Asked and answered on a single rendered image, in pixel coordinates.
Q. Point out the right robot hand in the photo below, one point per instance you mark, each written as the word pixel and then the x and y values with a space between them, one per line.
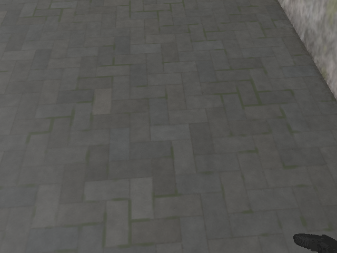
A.
pixel 320 244

